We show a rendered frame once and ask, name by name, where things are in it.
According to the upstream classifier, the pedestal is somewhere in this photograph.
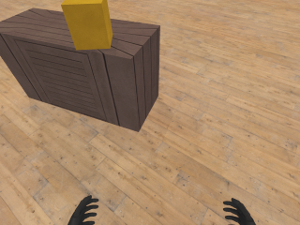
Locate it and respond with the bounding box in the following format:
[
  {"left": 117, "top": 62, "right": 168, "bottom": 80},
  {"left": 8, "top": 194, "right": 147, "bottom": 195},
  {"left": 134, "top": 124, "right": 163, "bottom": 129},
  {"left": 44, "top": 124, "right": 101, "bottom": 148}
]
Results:
[{"left": 0, "top": 7, "right": 160, "bottom": 132}]

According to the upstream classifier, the left robot hand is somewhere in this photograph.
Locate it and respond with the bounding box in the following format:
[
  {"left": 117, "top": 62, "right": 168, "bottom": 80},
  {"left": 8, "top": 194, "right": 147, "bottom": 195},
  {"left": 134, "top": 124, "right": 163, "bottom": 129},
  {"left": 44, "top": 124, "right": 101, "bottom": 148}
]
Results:
[{"left": 67, "top": 195, "right": 99, "bottom": 225}]

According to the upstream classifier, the carton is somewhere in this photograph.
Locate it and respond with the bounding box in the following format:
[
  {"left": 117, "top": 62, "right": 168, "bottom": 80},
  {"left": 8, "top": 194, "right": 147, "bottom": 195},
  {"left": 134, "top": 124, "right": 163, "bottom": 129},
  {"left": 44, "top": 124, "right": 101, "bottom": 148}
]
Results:
[{"left": 61, "top": 0, "right": 113, "bottom": 51}]

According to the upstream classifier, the right robot hand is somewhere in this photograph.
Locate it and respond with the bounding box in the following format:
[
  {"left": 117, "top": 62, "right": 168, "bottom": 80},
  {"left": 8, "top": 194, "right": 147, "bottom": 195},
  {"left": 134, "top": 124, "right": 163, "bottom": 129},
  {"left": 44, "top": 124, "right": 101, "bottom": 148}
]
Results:
[{"left": 223, "top": 198, "right": 256, "bottom": 225}]

